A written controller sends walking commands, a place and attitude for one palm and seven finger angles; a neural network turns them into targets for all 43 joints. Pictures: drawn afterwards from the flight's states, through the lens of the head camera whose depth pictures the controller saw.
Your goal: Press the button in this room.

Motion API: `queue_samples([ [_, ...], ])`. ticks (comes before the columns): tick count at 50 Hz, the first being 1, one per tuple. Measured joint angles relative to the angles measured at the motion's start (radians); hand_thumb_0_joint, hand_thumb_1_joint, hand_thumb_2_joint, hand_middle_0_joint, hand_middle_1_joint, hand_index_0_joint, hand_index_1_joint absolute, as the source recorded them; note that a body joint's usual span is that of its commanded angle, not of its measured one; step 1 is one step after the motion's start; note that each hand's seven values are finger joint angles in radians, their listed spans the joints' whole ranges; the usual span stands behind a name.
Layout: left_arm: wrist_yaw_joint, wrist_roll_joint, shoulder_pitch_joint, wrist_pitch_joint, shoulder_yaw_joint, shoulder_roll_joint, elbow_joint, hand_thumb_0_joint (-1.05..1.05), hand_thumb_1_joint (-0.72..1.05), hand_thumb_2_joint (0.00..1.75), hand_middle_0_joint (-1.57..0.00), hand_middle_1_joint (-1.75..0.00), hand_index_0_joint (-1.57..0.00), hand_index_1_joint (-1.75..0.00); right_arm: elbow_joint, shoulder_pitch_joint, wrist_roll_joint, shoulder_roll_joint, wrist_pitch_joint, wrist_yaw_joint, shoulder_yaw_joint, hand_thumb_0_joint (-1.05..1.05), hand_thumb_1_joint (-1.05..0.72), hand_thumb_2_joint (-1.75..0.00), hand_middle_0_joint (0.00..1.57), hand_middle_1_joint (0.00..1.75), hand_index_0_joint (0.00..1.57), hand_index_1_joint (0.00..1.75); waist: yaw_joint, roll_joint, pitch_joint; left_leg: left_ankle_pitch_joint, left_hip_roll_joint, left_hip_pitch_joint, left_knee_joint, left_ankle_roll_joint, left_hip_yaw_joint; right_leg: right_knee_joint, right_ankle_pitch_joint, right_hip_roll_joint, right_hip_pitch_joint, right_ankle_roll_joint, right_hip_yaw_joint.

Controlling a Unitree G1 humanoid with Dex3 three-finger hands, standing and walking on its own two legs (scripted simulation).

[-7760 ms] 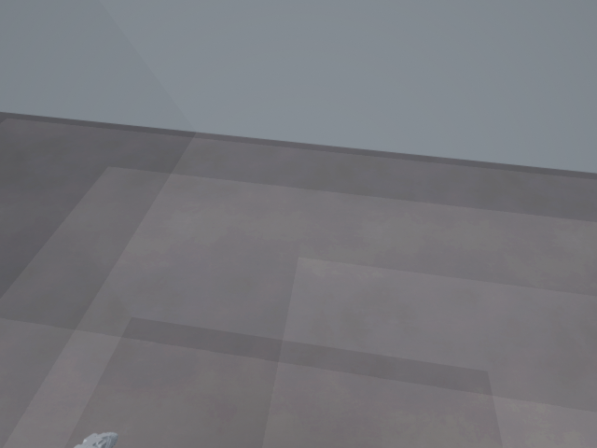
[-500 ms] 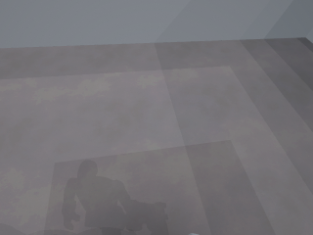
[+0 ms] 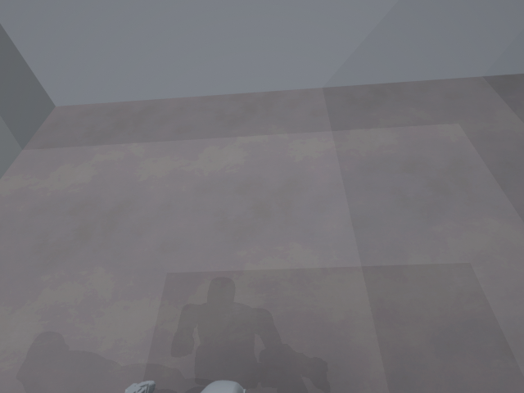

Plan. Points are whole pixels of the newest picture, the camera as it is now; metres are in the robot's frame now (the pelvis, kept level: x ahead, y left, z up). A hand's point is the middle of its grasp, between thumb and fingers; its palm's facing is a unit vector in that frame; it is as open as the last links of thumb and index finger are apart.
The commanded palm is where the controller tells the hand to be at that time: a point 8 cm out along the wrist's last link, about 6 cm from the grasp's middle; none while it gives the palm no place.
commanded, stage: turn or walk to find it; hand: left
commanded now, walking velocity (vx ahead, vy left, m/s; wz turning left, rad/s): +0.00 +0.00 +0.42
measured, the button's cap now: out of the picture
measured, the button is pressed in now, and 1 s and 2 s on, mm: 0 0 0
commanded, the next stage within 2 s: stand and wait in 1.76 s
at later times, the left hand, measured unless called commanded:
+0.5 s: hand out of the picture -0.06 +0.25 -0.18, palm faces +0.29 -0.92 -0.25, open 7.4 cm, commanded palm none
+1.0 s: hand out of the picture -0.06 +0.18 -0.15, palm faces +0.45 -0.86 -0.26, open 7.4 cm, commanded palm none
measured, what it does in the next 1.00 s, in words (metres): steps on the spot, turning left: left foot, then right foot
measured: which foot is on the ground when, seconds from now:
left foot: up 0.00-0.32, down 0.34-0.74, up 0.76-1.00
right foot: down 0.00-0.34, up 0.36-0.72, down 0.74-1.00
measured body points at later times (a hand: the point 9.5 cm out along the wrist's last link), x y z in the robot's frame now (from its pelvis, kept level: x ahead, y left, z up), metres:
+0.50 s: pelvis -0.03 +0.03 +0.00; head -0.01 +0.05 +0.45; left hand -0.07 +0.30 -0.16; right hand +0.12 -0.18 -0.14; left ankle -0.06 +0.14 -0.74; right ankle -0.01 -0.10 -0.68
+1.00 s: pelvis -0.04 -0.02 +0.00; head +0.00 -0.04 +0.45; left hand -0.08 +0.22 -0.13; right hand +0.11 -0.24 -0.16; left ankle -0.13 +0.11 -0.66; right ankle +0.00 -0.10 -0.74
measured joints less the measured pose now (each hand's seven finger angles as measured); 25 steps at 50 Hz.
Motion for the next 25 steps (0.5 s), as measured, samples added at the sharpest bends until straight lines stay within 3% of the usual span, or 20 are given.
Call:
queue_samples([
  [3, 0.003, 0.001, 0.02, -0.001, 0.0, -0.003, 0.015, 0.0, 0.91, 0.9, -0.2, -0.3, -0.2, -0.3, 0.008, 0.012, -0.001, -0.003, 0.002, 0.003, -0.001, 0.01, -0.91, -0.9, 0.19, 0.3, 0.2, 0.3, -0.001, -0.009, 0.001, 0.039, 0.031, -0.011, 0.052, -0.02, 0.01, -0.031, 0.016, -0.01, 0.016, -0.004, -0.03],
  [6, 0.004, 0.004, 0.037, -0.002, 0.0, -0.004, 0.029, 0.0, 0.91, 0.9, -0.2, -0.3, -0.2, -0.3, 0.021, 0.017, 0.0, -0.001, 0.008, 0.003, 0.003, 0.01, -0.91, -0.9, 0.19, 0.3, 0.2, 0.3, 0.006, -0.022, 0.005, 0.024, 0.056, 0.014, 0.003, -0.033, 0.022, -0.041, 0.02, -0.024, 0.02, -0.005, -0.058],
  [14, -0.001, 0.014, 0.072, 0.003, 0.014, 0.027, 0.069, 0.0, 0.91, 0.9, -0.2, -0.3, -0.2, -0.3, 0.023, -0.036, 0.012, 0.019, 0.0, -0.001, 0.023, 0.01, -0.91, -0.9, 0.19, 0.3, 0.2, 0.3, 0.047, -0.065, 0.023, -0.064, 0.071, 0.142, -0.309, -0.022, 0.095, 0.006, 0.008, -0.072, -0.014, 0.014, -0.12],
  [17, -0.001, 0.008, 0.088, 0.013, 0.026, 0.05, 0.083, 0.0, 0.91, 0.9, -0.2, -0.3, -0.2, -0.3, -0.002, -0.056, 0.014, 0.025, -0.025, -0.002, 0.033, 0.01, -0.91, -0.9, 0.19, 0.3, 0.2, 0.3, 0.05, -0.075, 0.016, 0.05, 0.067, 0.226, -0.521, -0.005, 0.125, 0.073, -0.019, -0.093, -0.046, 0.036, -0.146],
  [18, -0.002, 0.003, 0.093, 0.019, 0.03, 0.06, 0.086, 0.0, 0.91, 0.9, -0.2, -0.3, -0.2, -0.3, -0.008, -0.063, 0.012, 0.029, -0.035, -0.002, 0.033, 0.01, -0.91, -0.9, 0.19, 0.3, 0.2, 0.3, 0.05, -0.082, 0.011, 0.059, 0.059, 0.234, -0.551, 0.019, 0.123, 0.122, -0.043, -0.101, -0.072, 0.051, -0.139],
  [21, 0.002, 0.002, 0.087, 0.055, 0.041, 0.088, 0.103, 0.0, 0.91, 0.9, -0.2, -0.3, -0.2, -0.3, -0.022, -0.08, 0.005, 0.054, -0.049, -0.008, 0.043, 0.0, -0.91, -0.9, 0.19, 0.3, 0.2, 0.3, 0.056, -0.113, 0.013, 0.053, 0.038, 0.224, -0.528, 0.051, 0.12, 0.343, -0.206, -0.08, -0.158, 0.089, -0.02],
  [25, -0.007, 0.001, 0.067, 0.058, 0.044, 0.093, 0.103, 0.01, 0.91, 0.9, -0.2, -0.3, -0.2, -0.3, -0.024, -0.081, 0.004, 0.066, -0.053, -0.019, 0.055, 0.0, -0.91, -0.9, 0.2, 0.3, 0.2, 0.3, 0.054, -0.099, 0.003, 0.102, 0.029, 0.248, -0.6, 0.055, 0.089, 0.513, -0.16, -0.047, -0.22, 0.111, 0.053],
])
